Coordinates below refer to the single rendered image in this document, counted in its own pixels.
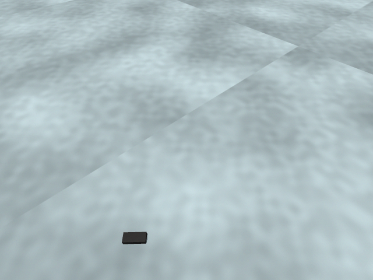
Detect small box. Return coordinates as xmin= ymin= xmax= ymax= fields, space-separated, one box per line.
xmin=122 ymin=232 xmax=147 ymax=244

